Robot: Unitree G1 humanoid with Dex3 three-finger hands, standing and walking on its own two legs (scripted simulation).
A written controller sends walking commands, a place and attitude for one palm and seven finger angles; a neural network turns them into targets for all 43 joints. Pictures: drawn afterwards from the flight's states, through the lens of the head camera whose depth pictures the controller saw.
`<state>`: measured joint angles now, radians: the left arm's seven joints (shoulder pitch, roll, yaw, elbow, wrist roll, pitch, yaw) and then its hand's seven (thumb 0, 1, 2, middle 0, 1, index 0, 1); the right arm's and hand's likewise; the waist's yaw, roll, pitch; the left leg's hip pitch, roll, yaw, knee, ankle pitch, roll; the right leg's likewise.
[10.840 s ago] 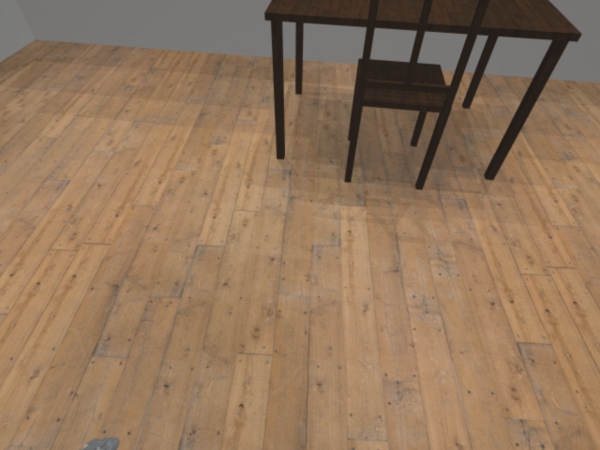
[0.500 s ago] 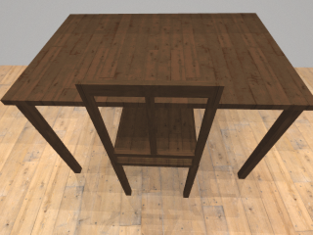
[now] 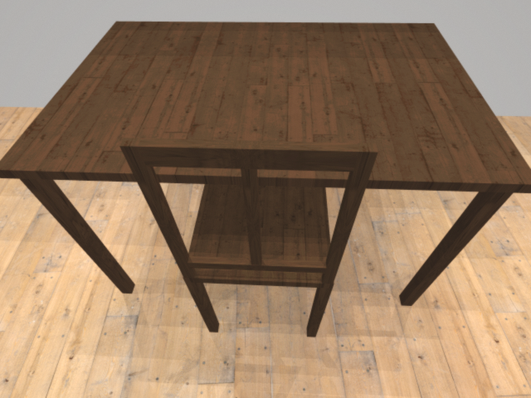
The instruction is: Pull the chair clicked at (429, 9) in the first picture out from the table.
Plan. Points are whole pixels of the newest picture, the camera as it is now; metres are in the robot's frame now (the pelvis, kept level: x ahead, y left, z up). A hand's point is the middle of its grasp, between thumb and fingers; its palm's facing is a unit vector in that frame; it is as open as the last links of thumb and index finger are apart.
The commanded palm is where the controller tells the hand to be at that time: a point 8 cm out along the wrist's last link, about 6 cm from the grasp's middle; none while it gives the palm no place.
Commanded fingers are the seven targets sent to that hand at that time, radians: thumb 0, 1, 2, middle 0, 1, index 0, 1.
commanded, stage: look again from close up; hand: left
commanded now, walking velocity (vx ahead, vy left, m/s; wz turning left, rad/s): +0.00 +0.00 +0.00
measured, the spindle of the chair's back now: (253, 222) +0.44 +0.06 -0.06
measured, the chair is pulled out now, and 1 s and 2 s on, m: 0.00 0.00 0.00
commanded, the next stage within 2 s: raise the hand toward the chair's back in 0.32 s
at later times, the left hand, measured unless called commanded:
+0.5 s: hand out of the picture +0.06 +0.18 -0.14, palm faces +0.17 -0.96 -0.22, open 7.4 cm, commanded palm +0.11 +0.22 -0.07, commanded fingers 0.00 0.78 0.85 -0.19 -0.28 -0.19 -0.28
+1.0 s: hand (158, 392) +0.14 +0.17 -0.06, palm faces +0.07 -0.99 -0.07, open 10.6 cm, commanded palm +0.13 +0.23 -0.06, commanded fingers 0.00 0.20 0.60 -0.13 -0.19 -0.13 -0.19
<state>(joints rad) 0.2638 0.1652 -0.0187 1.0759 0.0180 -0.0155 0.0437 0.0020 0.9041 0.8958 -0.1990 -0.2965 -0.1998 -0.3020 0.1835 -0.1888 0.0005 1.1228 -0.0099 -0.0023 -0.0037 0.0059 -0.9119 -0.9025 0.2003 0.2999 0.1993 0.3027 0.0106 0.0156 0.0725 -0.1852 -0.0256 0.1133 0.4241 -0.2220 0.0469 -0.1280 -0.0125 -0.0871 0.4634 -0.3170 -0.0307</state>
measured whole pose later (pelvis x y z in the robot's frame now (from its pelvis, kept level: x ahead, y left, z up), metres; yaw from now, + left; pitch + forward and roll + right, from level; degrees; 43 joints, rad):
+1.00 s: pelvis -0.05 -0.03 -0.10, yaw +2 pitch +14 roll -2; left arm 0.41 0.23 0.14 0.07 -0.26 -0.58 -0.27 0.01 0.42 0.69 -0.15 -0.22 -0.15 -0.23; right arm 0.14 -0.23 0.00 0.54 0.03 -0.22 -0.06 0.01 -0.90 -0.90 0.20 0.30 0.20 0.30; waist 0.04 0.01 -0.13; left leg -1.00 0.05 0.00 1.22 -0.47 0.01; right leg -0.87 0.01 -0.19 1.19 -0.58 -0.10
